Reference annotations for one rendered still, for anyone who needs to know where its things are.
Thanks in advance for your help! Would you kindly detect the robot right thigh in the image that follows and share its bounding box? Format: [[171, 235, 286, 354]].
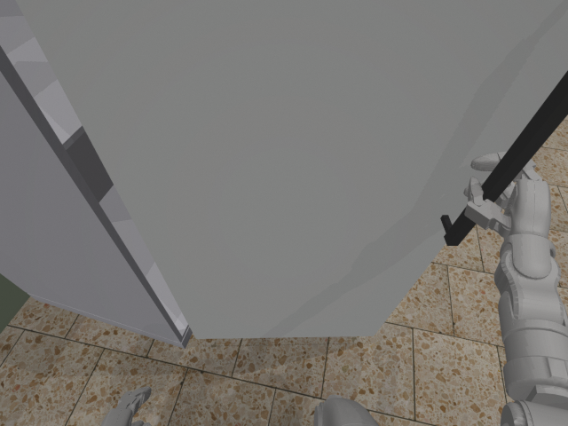
[[314, 398, 379, 426]]

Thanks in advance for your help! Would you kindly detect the fridge door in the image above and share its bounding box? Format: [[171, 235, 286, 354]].
[[16, 0, 568, 339]]

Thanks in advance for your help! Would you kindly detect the right robot hand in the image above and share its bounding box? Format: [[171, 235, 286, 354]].
[[464, 152, 551, 240]]

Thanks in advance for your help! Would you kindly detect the robot right forearm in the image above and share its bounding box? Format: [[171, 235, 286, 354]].
[[494, 233, 568, 410]]

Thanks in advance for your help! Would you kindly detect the robot right upper arm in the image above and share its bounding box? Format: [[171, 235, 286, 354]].
[[501, 400, 568, 426]]

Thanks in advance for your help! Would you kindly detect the handle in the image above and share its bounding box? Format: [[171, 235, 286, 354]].
[[440, 71, 568, 246]]

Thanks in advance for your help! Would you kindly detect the left robot hand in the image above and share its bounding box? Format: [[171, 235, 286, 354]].
[[101, 386, 152, 426]]

